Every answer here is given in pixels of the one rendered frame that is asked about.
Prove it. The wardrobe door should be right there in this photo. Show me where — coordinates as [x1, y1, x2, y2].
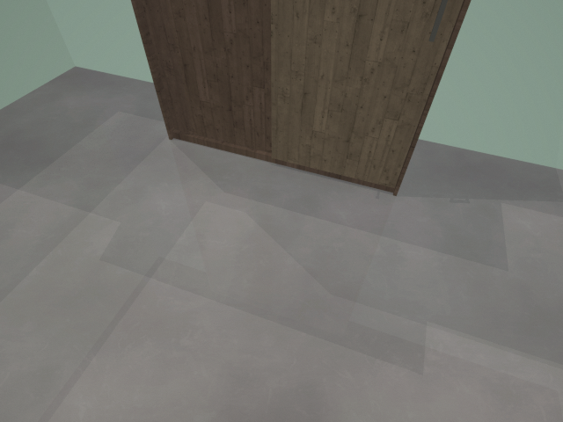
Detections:
[271, 0, 464, 188]
[142, 0, 272, 153]

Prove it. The handle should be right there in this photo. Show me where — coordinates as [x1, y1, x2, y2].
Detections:
[429, 0, 448, 42]

